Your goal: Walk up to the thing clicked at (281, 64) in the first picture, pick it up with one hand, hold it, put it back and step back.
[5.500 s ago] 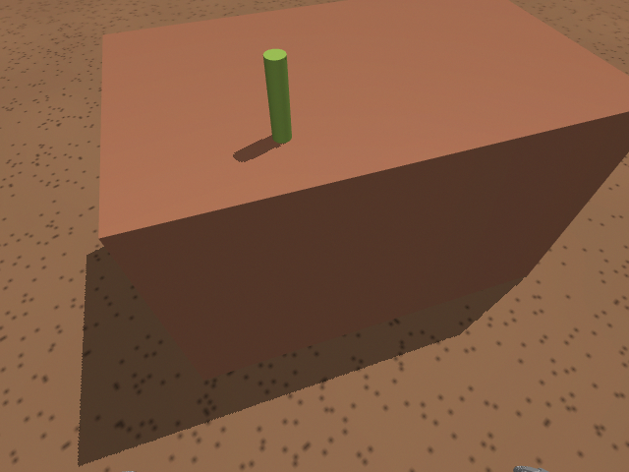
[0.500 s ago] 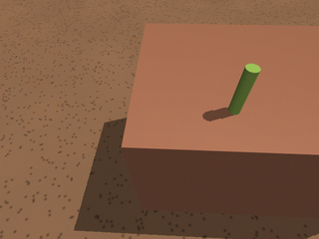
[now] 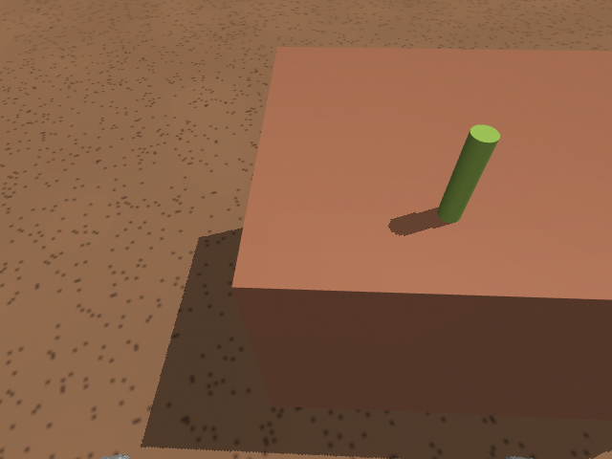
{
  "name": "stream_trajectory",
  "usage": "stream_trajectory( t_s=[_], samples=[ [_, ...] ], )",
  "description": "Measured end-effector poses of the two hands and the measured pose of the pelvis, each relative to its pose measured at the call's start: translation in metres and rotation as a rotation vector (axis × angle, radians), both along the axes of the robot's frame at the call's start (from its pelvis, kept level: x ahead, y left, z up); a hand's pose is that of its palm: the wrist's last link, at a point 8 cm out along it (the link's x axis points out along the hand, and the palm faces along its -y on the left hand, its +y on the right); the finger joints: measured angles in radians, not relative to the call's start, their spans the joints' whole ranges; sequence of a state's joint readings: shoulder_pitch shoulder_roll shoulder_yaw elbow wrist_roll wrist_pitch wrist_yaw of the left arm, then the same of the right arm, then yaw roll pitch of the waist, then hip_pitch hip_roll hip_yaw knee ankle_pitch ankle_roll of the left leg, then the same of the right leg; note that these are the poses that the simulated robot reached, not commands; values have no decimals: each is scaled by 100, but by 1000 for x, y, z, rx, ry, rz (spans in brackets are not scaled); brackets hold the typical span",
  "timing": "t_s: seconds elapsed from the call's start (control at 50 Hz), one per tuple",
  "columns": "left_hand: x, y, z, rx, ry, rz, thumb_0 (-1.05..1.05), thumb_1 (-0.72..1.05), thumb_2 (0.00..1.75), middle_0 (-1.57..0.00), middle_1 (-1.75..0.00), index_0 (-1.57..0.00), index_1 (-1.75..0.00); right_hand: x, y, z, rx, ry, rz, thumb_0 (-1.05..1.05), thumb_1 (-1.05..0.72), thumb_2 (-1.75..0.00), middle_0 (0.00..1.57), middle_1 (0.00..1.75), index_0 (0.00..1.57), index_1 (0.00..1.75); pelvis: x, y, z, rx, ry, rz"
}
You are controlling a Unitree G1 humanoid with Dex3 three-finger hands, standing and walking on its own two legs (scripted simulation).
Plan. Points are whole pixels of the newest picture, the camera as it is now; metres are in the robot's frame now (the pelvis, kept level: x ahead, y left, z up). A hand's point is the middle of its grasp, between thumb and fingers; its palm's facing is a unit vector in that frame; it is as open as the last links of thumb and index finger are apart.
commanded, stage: stand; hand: right
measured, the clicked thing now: (464, 178) +0.49 -0.23 +0.06
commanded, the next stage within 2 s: rise first in 0.40 s
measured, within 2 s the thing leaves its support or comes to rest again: neither
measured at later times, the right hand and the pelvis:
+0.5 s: hand out of the picture +0.06 -0.25 -0.16, palm faces -0.04 +0.94 -0.33, open 7.4 cm; pelvis -0.01 +0.00 +0.00, yaw +0 degrees
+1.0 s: hand (525, 411) +0.18 -0.27 -0.06, palm faces +0.33 +0.87 -0.37, open 15.6 cm; pelvis +0.01 +0.02 +0.00, yaw -3 degrees
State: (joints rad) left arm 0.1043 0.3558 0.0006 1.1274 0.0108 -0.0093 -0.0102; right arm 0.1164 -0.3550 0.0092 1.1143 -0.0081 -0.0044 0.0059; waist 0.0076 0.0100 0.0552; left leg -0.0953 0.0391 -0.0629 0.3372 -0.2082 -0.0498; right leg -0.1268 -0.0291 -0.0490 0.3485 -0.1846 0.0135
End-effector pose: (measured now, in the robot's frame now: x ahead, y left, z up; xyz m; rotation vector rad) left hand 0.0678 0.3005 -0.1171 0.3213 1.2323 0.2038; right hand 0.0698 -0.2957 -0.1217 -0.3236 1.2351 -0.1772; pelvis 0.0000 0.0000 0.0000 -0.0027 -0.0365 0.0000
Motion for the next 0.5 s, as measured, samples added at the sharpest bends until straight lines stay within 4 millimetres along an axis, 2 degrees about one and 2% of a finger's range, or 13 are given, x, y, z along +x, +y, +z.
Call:
stream_trajectory(
  t_s=[0.24,0.5],
  samples=[
    [-3,0,1,1,-3,0,1,90,90,-21,-30,-21,-30,-2,0,0,1,-7,-1,0,-90,-90,20,30,21,30,-3,0,0,1,-7,-1],
    [-11,1,0,1,15,0,1,90,90,-21,-30,-21,-30,-14,-1,-1,1,21,-9,0,-90,-90,20,30,21,30,-6,0,0,0,-1,-2]
  ],
)
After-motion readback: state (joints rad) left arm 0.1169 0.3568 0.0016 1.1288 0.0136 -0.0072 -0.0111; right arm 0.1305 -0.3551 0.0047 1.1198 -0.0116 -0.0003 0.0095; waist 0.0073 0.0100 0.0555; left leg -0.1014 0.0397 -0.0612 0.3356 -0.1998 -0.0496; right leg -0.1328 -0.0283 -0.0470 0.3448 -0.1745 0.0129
